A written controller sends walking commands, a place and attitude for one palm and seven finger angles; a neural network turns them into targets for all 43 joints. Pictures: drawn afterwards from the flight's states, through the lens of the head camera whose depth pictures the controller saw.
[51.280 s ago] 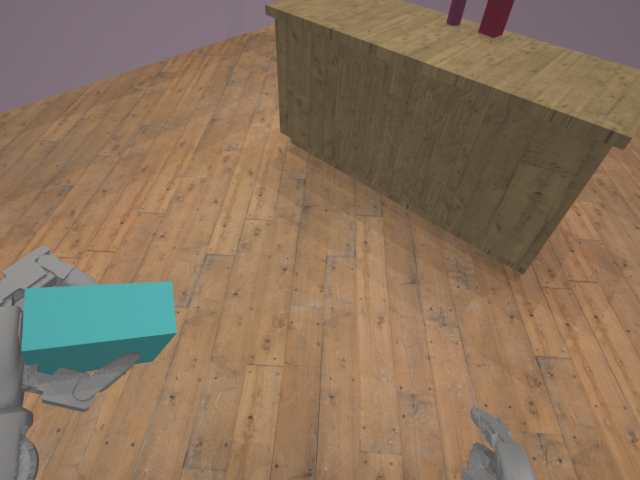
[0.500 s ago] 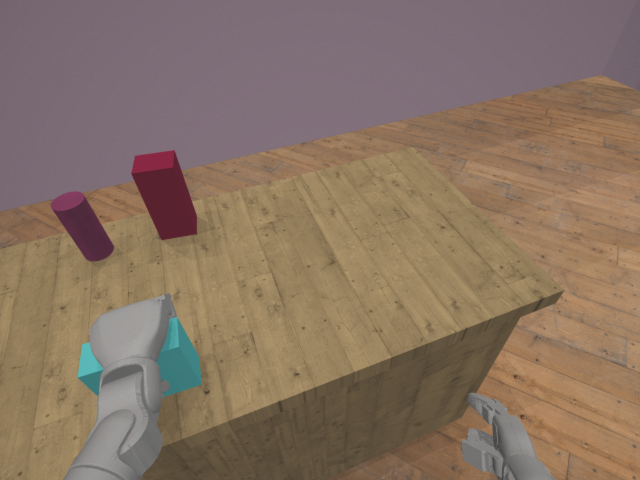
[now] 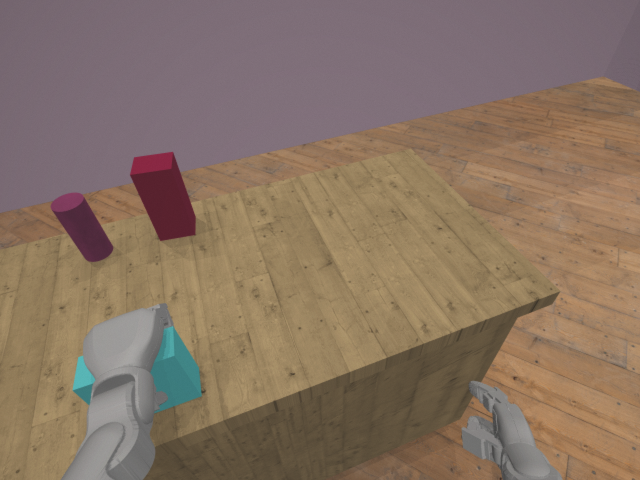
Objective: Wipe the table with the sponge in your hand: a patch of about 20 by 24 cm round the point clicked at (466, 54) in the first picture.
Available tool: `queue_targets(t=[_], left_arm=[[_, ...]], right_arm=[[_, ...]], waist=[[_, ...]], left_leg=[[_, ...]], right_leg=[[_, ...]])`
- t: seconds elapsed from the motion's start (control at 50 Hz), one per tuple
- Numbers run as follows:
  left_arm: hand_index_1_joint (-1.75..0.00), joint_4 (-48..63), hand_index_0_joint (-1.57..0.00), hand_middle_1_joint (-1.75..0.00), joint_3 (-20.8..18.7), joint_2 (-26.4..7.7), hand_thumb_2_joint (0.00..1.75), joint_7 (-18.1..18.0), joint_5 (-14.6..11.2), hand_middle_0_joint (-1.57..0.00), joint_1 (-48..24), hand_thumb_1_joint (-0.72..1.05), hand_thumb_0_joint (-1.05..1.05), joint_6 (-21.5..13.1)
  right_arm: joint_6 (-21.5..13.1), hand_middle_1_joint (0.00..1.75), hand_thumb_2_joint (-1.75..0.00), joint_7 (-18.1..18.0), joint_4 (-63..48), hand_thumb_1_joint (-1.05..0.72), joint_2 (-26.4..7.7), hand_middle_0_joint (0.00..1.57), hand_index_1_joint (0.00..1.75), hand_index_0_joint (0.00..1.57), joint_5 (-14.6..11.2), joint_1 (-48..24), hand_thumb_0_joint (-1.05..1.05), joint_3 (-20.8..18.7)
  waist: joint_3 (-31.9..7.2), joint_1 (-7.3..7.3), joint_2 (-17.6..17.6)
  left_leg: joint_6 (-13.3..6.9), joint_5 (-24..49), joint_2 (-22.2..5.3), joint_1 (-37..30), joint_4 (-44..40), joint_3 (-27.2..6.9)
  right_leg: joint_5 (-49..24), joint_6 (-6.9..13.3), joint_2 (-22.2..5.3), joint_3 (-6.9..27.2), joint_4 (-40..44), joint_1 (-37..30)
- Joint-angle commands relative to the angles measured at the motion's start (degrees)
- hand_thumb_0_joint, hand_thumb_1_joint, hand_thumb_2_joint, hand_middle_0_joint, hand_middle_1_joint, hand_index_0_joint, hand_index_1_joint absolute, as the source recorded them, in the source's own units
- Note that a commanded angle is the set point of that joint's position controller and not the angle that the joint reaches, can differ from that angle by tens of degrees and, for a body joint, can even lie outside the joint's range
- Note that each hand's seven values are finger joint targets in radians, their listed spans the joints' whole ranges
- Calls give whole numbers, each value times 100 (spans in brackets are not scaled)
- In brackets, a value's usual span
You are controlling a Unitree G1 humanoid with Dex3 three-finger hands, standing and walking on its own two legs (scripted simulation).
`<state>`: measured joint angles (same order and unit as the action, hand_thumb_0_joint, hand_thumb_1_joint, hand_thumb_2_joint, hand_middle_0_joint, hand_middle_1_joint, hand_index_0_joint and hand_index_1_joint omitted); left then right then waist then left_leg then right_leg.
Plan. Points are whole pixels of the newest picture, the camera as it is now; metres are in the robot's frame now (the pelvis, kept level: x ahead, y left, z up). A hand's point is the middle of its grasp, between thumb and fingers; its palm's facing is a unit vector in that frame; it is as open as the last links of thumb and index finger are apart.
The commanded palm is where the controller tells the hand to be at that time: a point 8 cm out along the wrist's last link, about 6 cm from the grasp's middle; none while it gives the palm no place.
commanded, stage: lift the sponge slowly off the table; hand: left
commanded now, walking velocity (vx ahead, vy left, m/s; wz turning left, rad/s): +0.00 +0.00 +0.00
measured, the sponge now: (148, 383) +0.23 +0.28 -0.03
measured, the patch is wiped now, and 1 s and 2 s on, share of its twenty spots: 1.00 1.00 1.00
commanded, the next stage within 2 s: bring the sponge back beside the body in 1.74 s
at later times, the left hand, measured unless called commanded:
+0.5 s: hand (143, 352) +0.24 +0.27 +0.04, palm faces +0.02 -0.16 -0.99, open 9.4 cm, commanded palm +0.21 +0.26 +0.11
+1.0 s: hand (132, 341) +0.23 +0.27 +0.08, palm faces +0.07 -0.17 -0.98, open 9.4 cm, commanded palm +0.20 +0.26 +0.15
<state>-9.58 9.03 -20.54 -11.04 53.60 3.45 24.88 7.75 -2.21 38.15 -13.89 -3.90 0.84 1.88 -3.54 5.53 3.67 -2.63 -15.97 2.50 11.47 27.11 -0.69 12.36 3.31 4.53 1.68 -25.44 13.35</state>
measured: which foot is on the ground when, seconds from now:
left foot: down 0.00-1.00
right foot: down 0.00-1.00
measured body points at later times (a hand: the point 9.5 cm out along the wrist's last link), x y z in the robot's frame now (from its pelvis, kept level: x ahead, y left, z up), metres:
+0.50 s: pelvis +0.00 +0.01 +0.00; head -0.02 -0.02 +0.45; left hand +0.23 +0.27 +0.10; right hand +0.26 -0.18 -0.07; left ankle -0.02 +0.09 -0.74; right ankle +0.01 -0.09 -0.74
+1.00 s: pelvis +0.00 +0.00 +0.01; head -0.03 -0.03 +0.45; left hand +0.23 +0.27 +0.13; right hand +0.26 -0.19 -0.06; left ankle -0.02 +0.09 -0.74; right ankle +0.01 -0.09 -0.74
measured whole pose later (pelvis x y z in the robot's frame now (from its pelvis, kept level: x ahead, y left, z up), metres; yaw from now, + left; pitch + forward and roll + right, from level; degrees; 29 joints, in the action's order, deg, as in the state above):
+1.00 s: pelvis +0.00 +0.00 +0.01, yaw +0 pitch -4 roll +0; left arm 5.5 10.7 -23.0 -3.8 51.9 3.4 31.4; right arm 8.3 -1.6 38.6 -14.5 -3.5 -2.9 3.4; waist -0.4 7.2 4.8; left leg -2.7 -13.3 2.8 3.9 21.6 -1.2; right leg 10.1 3.3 4.2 1.8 -20.1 5.7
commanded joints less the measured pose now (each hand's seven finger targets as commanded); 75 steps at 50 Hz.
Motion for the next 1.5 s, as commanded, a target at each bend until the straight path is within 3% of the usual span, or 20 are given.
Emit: queue_targets(t=[0.0,0.26,0.32,0.36,0.4,0.46,0.6,0.64,0.7,0.86,0.9,0.92,1.0,1.06,1.1,1.16,1.2,1.24,1.3,1.48], left_arm=[[-160,1361,-120,-160,-610,-940,130,-112,16,-120,-820,10,0,-128],[-160,1912,-120,-160,-408,-878,130,-90,162,-120,-1232,10,0,27],[-160,2069,-120,-160,-603,-1118,130,-89,213,-120,-1408,10,0,54],[-160,1986,-120,-160,-331,-854,130,-40,220,-120,-1382,10,0,105],[-160,2095,-120,-160,-539,-1074,130,-21,220,-120,-1468,10,0,144],[-160,2051,-120,-160,-270,-818,130,67,211,-120,-1387,10,0,260],[-160,2522,-120,-160,-492,-1075,130,212,184,-120,-1204,10,0,379],[-160,2551,-120,-160,-256,-868,130,251,181,-120,-1164,10,0,417],[-160,2753,-120,-160,-643,-1257,130,250,146,-120,-1193,10,0,434],[-160,2888,-120,-160,-383,-1079,130,383,98,-120,-1575,10,0,538],[-160,2963,-120,-160,-538,-1296,130,441,69,-120,-1665,10,0,536],[-160,2919,-120,-160,-330,-1074,130,478,76,-120,-1718,10,0,550],[-160,2783,-120,-160,-526,-1311,130,587,83,-120,-1717,10,0,565],[-160,2580,-120,-160,-592,-1347,130,630,84,-120,-1663,10,0,585],[-160,2901,-120,-160,-759,-1545,130,623,81,-120,-1723,10,0,564],[-160,2958,-120,-160,-559,-1306,130,635,60,-120,-1653,10,0,552],[-160,3056,-120,-160,-921,-1678,130,618,-3,-120,-1532,10,0,573],[-160,2940,-120,-160,-731,-1460,130,646,-20,-120,-1622,10,0,632],[-160,3107,-120,-160,-978,-1773,130,659,-56,-120,-1760,10,0,676],[-160,3509,-120,-160,-857,-1627,130,848,-217,-120,-1352,10,0,704]], right_arm=[[-344,30,-90,-23,-995,-90,-632,20,30,20,38,-1233,0,-233],[-384,30,-90,-38,-950,-90,-585,20,30,20,50,-1412,0,-211],[-380,30,-90,-47,-929,-90,-601,20,30,20,61,-1430,0,-197],[-388,30,-90,-37,-950,-90,-580,20,30,20,57,-1477,0,-172],[-372,30,-90,-16,-920,-90,-620,20,30,20,54,-1535,0,-167],[-350,30,-90,19,-946,-90,-595,20,30,20,41,-1573,0,-148],[-299,30,-90,107,-1002,-90,-623,20,30,20,43,-1694,0,-127],[-295,30,-90,123,-1040,-90,-572,20,30,20,38,-1729,0,-103],[-263,30,-90,115,-1014,-90,-629,20,30,20,51,-1751,0,-100],[-259,30,-90,34,-995,-90,-598,20,30,20,36,-1838,0,-64],[-276,30,-90,20,-1000,-90,-626,20,30,20,23,-1862,0,-61],[-281,30,-90,14,-1021,-90,-592,20,30,20,31,-1822,0,-49],[-265,30,-90,-10,-989,-90,-640,20,30,20,36,-1846,0,-34],[-243,30,-90,-15,-960,-90,-632,20,30,20,33,-1861,0,-11],[-241,30,-90,-1,-1026,-90,-652,20,30,20,42,-1895,0,-25],[-264,30,-90,22,-1032,-90,-608,20,30,20,42,-1885,0,-25],[-269,30,-90,37,-1043,-90,-653,20,30,20,41,-1899,0,-39],[-268,30,-90,20,-1044,-90,-606,20,30,20,27,-1895,0,-20],[-255,30,-90,7,-1047,-90,-663,20,30,20,30,-1928,0,-26],[-266,30,-90,33,-1119,-90,-631,20,30,20,20,-1952,0,-33]], waist=[[-1073,72,-262],[-982,66,-55],[-1119,98,76],[-915,64,-44],[-922,99,69],[-912,85,-89],[-1003,156,-82],[-912,135,-154],[-916,162,-52],[-752,78,187],[-757,78,236],[-799,60,168],[-776,78,4],[-682,90,-251],[-864,143,-6],[-922,136,0],[-934,196,26],[-839,144,-218],[-857,166,-14],[-1000,153,-17]], left_leg=[[-29,1427,30,-106,-342,-444],[-28,1554,-14,-417,-516,-479],[-29,1576,-27,-454,-569,-500],[-3,1583,-48,-462,-621,-524],[14,1598,-62,-508,-685,-568],[15,1680,-67,-526,-692,-541],[12,1849,-93,-584,-764,-576],[-14,1875,-81,-591,-735,-537],[-16,1823,-88,-604,-782,-547],[-40,1631,-77,-691,-844,-538],[-48,1540,-84,-732,-870,-579],[-60,1547,-82,-683,-867,-557],[-53,1455,-70,-664,-914,-553],[-43,1454,-49,-559,-896,-524],[-42,1496,-55,-620,-922,-553],[-48,1687,-42,-668,-866,-521],[-49,1637,-42,-664,-879,-558],[-58,1608,-32,-611,-841,-503],[-55,1516,-30,-628,-865,-527],[-68,1898,-5,-694,-697,-506]], right_leg=[[-1692,266,-197,716,269,-906],[-1366,274,-172,610,440,-937],[-1290,296,-151,608,438,-1069],[-1209,289,-149,558,488,-946],[-1134,321,-119,629,519,-997],[-1239,299,-144,553,530,-1027],[-1440,322,-125,653,496,-1292],[-1528,301,-153,594,505,-1265],[-1554,315,-137,728,536,-1365],[-1108,304,-164,663,714,-1227],[-942,320,-145,756,755,-1217],[-944,301,-163,635,731,-1249],[-872,293,-170,765,800,-1276],[-928,259,-213,728,804,-1288],[-954,290,-196,823,761,-1410],[-1256,277,-210,751,722,-1452],[-1213,288,-205,870,733,-1502],[-1206,246,-239,810,746,-1430],[-1048,271,-226,928,783,-1422],[-1790,231,-294,867,624,-1558]])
